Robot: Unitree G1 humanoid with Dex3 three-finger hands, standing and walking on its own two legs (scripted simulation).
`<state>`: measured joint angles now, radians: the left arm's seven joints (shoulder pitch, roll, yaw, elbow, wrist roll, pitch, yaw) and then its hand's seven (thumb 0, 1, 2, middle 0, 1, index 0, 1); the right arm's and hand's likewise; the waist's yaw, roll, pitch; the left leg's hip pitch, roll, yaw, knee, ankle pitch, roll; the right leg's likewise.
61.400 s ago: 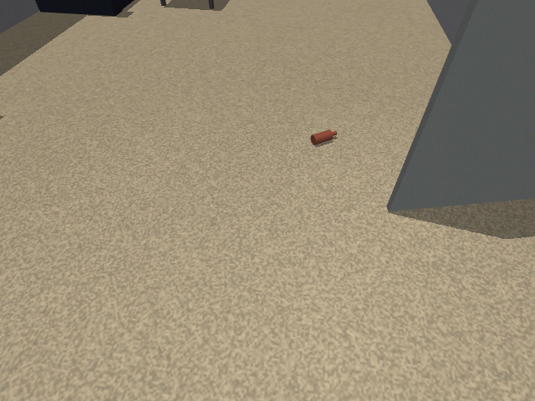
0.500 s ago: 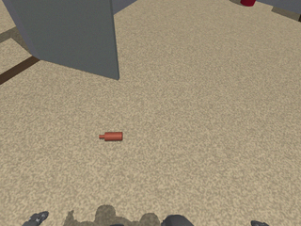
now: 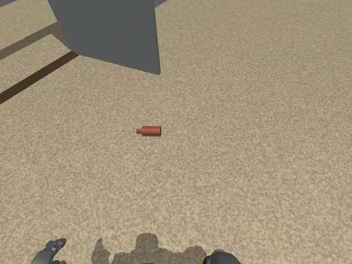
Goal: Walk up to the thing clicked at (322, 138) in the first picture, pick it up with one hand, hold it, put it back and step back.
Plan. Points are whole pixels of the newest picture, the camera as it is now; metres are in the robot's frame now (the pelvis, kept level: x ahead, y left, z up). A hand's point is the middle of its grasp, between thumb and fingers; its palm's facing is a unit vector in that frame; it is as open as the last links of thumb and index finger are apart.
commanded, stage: step back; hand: left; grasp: from above
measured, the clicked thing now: (148, 130) +0.96 +0.23 -0.72
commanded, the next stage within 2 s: stand in 1.48 s
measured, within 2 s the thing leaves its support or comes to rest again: neither
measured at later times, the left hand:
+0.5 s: hand out of the picture -0.12 +0.26 -0.13, palm faces -0.07 -0.91 -0.41, open 7.4 cm
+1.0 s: hand out of the picture -0.06 +0.26 -0.13, palm faces -0.03 -0.92 -0.39, open 7.4 cm
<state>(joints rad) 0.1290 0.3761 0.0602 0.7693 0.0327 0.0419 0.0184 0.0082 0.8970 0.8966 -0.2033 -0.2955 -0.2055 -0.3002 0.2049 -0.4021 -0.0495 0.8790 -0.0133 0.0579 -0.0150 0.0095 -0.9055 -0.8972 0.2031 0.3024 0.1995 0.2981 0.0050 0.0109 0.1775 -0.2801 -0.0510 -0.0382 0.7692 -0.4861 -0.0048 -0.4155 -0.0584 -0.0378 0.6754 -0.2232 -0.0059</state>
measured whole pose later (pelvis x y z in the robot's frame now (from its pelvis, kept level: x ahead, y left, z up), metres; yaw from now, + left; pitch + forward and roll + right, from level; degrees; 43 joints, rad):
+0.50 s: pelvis -0.17 -0.01 +0.01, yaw -6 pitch -3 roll +0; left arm 0.28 0.36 0.06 0.97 0.05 0.01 -0.01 0.01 0.90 0.90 -0.20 -0.30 -0.20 -0.30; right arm 0.16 -0.41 -0.06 0.90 -0.02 0.06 0.00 0.01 -0.90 -0.90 0.20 0.30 0.20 0.30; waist 0.04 0.04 0.09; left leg -0.49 -0.04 -0.12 0.91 -0.39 -0.01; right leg -0.22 0.01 0.03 0.62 -0.36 -0.03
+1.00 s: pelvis -0.16 -0.01 +0.01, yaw -1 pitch -3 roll -1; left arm 0.17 0.39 0.07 0.97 0.03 -0.03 -0.01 0.01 0.90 0.90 -0.20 -0.29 -0.20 -0.30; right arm 0.26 -0.38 -0.05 0.98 -0.02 0.00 0.01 0.01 -0.90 -0.90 0.21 0.30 0.20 0.30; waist -0.02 0.02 0.08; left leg -0.25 0.03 -0.05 0.68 -0.37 -0.01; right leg -0.30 0.00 -0.03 0.59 -0.23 -0.01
